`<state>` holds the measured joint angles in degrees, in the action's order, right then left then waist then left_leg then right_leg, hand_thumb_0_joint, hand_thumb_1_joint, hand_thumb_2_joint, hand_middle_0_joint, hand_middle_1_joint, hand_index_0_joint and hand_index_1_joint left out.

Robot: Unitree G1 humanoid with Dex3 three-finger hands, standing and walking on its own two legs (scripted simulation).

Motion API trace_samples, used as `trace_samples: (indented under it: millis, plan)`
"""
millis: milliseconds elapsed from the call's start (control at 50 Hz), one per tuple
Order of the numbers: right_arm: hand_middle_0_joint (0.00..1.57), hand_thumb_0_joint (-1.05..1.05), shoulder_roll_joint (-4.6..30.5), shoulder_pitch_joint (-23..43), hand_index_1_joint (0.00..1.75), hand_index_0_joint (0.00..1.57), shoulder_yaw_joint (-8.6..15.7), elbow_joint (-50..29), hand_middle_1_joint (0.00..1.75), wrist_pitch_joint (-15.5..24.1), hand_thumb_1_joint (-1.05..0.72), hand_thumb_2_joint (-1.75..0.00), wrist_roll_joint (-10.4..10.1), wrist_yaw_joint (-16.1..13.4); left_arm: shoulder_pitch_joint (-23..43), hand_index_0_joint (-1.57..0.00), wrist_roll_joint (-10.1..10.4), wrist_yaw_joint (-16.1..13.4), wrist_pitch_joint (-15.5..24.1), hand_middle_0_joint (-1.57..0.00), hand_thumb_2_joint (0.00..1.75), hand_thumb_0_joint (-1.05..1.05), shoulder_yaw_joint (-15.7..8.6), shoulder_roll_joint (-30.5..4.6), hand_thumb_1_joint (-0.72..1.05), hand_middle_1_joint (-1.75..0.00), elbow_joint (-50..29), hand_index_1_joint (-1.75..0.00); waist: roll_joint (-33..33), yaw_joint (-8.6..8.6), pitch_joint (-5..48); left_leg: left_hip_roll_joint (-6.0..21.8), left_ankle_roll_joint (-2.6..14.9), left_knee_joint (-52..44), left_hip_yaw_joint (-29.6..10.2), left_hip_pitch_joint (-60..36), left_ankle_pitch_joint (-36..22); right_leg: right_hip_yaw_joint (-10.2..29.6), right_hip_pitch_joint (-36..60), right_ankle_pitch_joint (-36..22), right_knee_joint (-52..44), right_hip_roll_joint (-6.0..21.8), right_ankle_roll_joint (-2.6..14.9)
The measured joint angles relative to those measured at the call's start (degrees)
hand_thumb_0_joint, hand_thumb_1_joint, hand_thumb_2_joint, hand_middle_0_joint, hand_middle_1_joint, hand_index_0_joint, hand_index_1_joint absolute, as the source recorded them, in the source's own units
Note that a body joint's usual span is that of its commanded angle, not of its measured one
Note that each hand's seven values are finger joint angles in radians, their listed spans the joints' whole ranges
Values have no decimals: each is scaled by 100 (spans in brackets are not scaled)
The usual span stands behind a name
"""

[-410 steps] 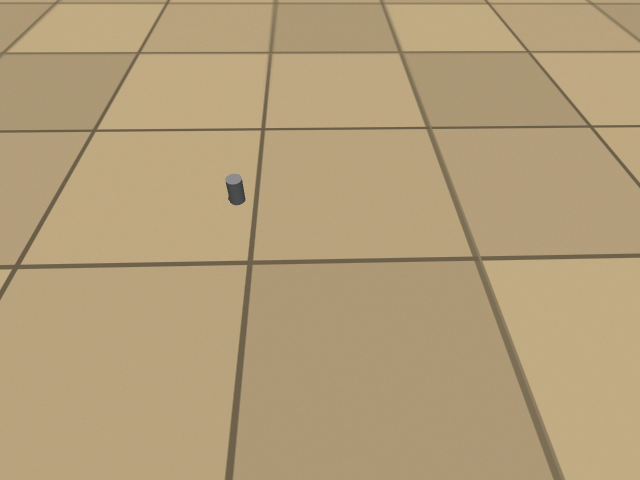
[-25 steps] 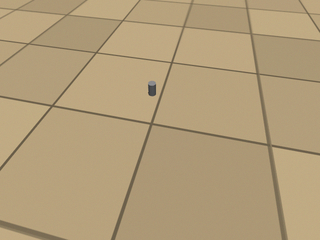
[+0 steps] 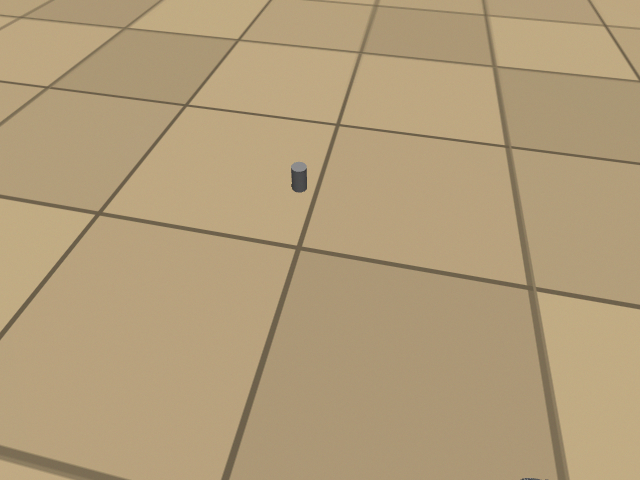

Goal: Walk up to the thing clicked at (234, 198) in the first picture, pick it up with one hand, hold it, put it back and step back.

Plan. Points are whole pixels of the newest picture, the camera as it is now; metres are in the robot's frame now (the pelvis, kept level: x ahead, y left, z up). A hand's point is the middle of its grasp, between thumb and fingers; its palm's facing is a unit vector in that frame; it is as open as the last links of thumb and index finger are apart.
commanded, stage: stand
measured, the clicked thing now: (299, 177) +1.45 +0.04 -0.72
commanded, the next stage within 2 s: none
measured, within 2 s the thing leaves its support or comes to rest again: neither
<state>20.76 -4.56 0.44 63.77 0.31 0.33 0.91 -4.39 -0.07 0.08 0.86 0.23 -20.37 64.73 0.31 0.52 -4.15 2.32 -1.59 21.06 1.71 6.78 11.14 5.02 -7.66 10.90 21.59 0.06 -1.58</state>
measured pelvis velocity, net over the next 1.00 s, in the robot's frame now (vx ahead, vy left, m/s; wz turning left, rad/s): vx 0.01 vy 0.00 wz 0.03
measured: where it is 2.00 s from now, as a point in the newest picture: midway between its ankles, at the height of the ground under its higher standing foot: outside the picture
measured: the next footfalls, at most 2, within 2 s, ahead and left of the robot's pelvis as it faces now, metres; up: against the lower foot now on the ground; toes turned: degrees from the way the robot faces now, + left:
none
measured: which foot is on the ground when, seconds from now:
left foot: down 0.00-1.00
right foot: down 0.00-1.00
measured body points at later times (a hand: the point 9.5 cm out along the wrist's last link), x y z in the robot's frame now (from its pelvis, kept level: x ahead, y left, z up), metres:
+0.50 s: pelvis -0.01 +0.00 +0.00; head +0.00 +0.00 +0.45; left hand +0.05 +0.31 -0.13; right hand +0.06 -0.30 -0.13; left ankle +0.01 +0.14 -0.75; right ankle +0.01 -0.14 -0.75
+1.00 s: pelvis +0.01 +0.00 +0.00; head +0.02 +0.00 +0.45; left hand +0.07 +0.31 -0.13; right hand +0.09 -0.30 -0.13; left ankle +0.01 +0.14 -0.75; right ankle +0.01 -0.14 -0.75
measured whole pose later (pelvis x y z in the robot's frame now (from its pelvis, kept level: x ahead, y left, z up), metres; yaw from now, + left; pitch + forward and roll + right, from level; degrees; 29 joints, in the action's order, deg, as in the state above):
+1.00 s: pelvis +0.01 +0.00 +0.00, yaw +2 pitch -2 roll +0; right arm 20.5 -5.7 0.1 65.2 0.3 0.5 1.0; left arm -6.1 -0.2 0.2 0.6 0.1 -20.3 64.7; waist 0.1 0.2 -3.6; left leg 1.6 -1.4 19.8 -0.1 7.5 10.6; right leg 3.2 -7.2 10.7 19.5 0.9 -1.7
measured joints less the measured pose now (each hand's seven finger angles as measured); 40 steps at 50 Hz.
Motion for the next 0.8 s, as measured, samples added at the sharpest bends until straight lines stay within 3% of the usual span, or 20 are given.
trace_samples:
  millis: [800]
  plan:
    - [21, 0, -26, -187, 30, 20, -2, 189, 30, -28, -90, -90, 19, 34, -255, -20, -25, 27, -26, -20, 90, 0, -24, 14, 90, -30, 44, -30, -9, -29, 71, -58, 13, -117, -171, 134, -118, -171, -30, -84, -181, 65, -6]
